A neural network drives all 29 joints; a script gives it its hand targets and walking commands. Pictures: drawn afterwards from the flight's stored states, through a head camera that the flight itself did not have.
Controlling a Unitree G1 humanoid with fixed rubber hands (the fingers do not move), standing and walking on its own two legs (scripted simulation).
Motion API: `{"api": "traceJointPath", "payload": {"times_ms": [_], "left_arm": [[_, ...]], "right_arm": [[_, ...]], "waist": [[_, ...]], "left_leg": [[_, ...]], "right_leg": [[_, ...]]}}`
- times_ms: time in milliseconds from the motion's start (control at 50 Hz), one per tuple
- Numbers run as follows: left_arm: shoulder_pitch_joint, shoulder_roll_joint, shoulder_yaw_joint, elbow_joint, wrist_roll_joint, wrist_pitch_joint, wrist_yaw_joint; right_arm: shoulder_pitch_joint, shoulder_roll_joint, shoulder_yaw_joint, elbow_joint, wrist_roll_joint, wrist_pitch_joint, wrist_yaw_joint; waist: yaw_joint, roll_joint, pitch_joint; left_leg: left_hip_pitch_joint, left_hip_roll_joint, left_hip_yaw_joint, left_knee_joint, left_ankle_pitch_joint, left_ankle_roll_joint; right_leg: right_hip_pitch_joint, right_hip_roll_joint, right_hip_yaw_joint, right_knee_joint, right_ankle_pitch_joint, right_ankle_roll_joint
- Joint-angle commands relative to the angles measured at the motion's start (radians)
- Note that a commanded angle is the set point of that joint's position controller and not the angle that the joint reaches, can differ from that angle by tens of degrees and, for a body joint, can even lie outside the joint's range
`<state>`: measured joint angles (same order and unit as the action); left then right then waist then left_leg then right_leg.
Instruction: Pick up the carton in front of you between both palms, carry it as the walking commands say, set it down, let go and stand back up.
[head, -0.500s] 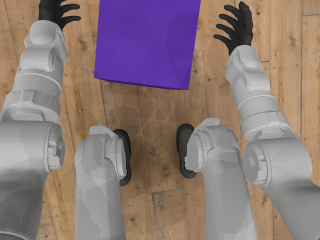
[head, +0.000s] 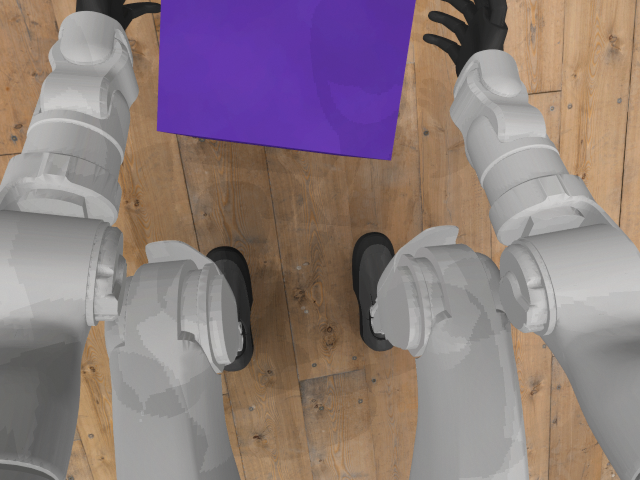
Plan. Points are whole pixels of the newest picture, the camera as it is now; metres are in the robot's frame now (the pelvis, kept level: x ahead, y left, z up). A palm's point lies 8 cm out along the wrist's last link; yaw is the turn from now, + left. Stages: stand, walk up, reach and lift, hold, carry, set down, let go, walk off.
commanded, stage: reach and lift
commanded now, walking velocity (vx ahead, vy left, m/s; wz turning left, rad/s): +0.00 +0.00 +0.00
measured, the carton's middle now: (284, 59) +0.51 +0.04 -0.25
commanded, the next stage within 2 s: none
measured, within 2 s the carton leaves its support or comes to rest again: leaves its support in 0.58 s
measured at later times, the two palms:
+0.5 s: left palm (127, 0) +0.53 +0.18 -0.17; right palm (447, 35) +0.52 -0.12 -0.16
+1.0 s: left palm out of the picture +0.48 +0.20 +0.01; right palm (539, 5) +0.49 -0.10 +0.01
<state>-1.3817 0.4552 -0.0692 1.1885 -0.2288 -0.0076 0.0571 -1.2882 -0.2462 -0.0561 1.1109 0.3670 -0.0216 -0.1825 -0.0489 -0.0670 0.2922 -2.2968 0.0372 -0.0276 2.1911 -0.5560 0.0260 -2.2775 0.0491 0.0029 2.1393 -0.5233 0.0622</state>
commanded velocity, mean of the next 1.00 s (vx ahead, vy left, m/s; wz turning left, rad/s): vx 0.00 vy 0.00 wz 0.00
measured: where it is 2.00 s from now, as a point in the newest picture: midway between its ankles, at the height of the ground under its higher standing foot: (308, 319)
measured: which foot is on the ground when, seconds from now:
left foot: down 0.00-1.00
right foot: down 0.00-1.00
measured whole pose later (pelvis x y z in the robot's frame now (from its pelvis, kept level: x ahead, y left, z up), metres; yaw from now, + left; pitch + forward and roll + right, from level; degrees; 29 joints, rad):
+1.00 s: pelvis +0.00 -0.02 +0.08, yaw +6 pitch +40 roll -3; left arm -1.12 0.14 0.30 0.93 0.15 0.28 0.03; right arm -0.98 0.07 -0.53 0.72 -0.13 0.26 -0.14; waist -0.02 -0.02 -0.12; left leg -2.12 -0.07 -0.07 1.92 -0.50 -0.03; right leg -2.07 0.09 0.04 1.92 -0.54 0.07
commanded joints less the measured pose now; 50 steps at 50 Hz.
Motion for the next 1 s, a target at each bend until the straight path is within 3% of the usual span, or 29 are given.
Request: {"api": "traceJointPath", "payload": {"times_ms": [0, 100, 220, 260, 360, 440, 520, 600, 680, 760, 840, 900, 980], "left_arm": [[-0.258, 0.077, 0.016, -0.057, 0.001, -0.017, -0.002], [-0.261, 0.039, -0.007, -0.012, -0.009, -0.021, -0.006], [-0.314, -0.07, -0.043, -0.005, 0.005, -0.035, -0.003], [-0.334, -0.128, -0.059, 0.009, 0.012, -0.037, -0.005], [-0.522, -0.631, -0.16, -0.039, 0.023, -0.011, -0.097], [-0.525, -0.833, -0.131, -0.069, 0.065, 0.02, -0.147], [-0.546, -0.987, -0.176, -0.169, 0.034, 0.033, -0.16], [-0.571, -1.104, -0.249, -0.369, -0.01, 0.051, -0.134], [-0.489, -1.198, -0.26, -0.519, 0.012, 0.111, -0.124], [-0.377, -1.288, -0.205, -0.553, 0.076, 0.184, -0.149], [-0.296, -1.379, -0.107, -0.422, 0.17, 0.251, -0.207], [-0.255, -1.388, -0.011, -0.325, 0.247, 0.279, -0.239], [-0.214, -1.392, 0.081, -0.284, 0.327, 0.286, -0.253]], "right_arm": [[-0.113, 0.008, -0.039, -0.069, -0.031, -0.022, -0.002], [-0.136, 0.024, -0.054, -0.06, -0.061, -0.031, -0.004], [-0.197, 0.146, -0.032, -0.039, -0.07, -0.043, -0.003], [-0.206, 0.177, -0.044, -0.011, -0.093, -0.046, -0.005], [-0.451, 0.615, 0.019, -0.057, -0.14, -0.028, 0.099], [-0.531, 0.782, 0.007, -0.099, -0.184, 0.012, 0.165], [-0.576, 0.913, 0.048, -0.203, -0.152, 0.031, 0.193], [-0.591, 1.023, 0.154, -0.362, -0.085, 0.06, 0.188], [-0.608, 1.075, 0.244, -0.557, -0.094, 0.109, 0.19], [-0.588, 1.136, 0.252, -0.644, -0.163, 0.169, 0.212], [-0.448, 1.196, 0.132, -0.492, -0.304, 0.241, 0.242], [-0.379, 1.191, 0.018, -0.408, -0.405, 0.273, 0.249], [-0.388, 1.235, -0.004, -0.411, -0.442, 0.286, 0.274]], "waist": [[0.034, 0.174, -1.069], [0.018, 0.153, -1.038], [0.037, 0.146, -1.039], [0.022, 0.154, -1.027], [0.023, 0.164, -1.029], [0.033, 0.173, -1.033], [0.028, 0.18, -1.217], [0.045, 0.194, -1.541], [0.053, 0.218, -1.677], [0.052, 0.176, -1.592], [0.012, 0.171, -1.323], [-0.021, 0.171, -1.217], [0.026, 0.142, -1.266]], "left_leg": [[0.661, -0.027, -0.027, -0.211, 0.281, -0.02], [0.602, -0.029, -0.035, -0.223, 0.257, -0.013], [0.573, -0.048, -0.034, -0.246, 0.226, -0.001], [0.561, -0.055, -0.031, -0.25, 0.206, -0.001], [0.564, -0.084, -0.022, -0.241, 0.21, -0.007], [0.557, -0.109, 0.007, -0.223, 0.207, -0.008], [0.676, -0.125, 0.022, -0.199, 0.308, -0.012], [0.899, -0.143, 0.043, -0.197, 0.445, -0.023], [1.017, -0.162, 0.059, -0.223, 0.458, -0.033], [0.956, -0.183, 0.071, -0.297, 0.334, -0.033], [0.748, -0.19, 0.081, -0.401, 0.12, -0.037], [0.693, -0.194, 0.076, -0.463, 0.048, -0.032], [0.749, -0.199, 0.077, -0.526, 0.068, -0.025]], "right_leg": [[0.412, 0.019, -0.071, -0.139, 0.229, 0.008], [0.425, 0.015, -0.064, -0.148, 0.227, 0.007], [0.47, 0.035, -0.058, -0.156, 0.221, 0.005], [0.479, 0.043, -0.06, -0.162, 0.211, 0.004], [0.443, 0.08, -0.07, -0.14, 0.208, -0.023], [0.435, 0.103, -0.085, -0.121, 0.19, -0.028], [0.487, 0.119, -0.104, -0.1, 0.255, -0.029], [0.597, 0.131, -0.126, -0.107, 0.342, -0.023], [0.616, 0.148, -0.134, -0.136, 0.321, -0.026], [0.596, 0.16, -0.134, -0.21, 0.203, -0.028], [0.539, 0.159, -0.119, -0.317, 0.053, -0.042], [0.531, 0.155, -0.114, -0.39, 0.006, -0.046], [0.566, 0.154, -0.101, -0.455, 0.016, -0.034]]}}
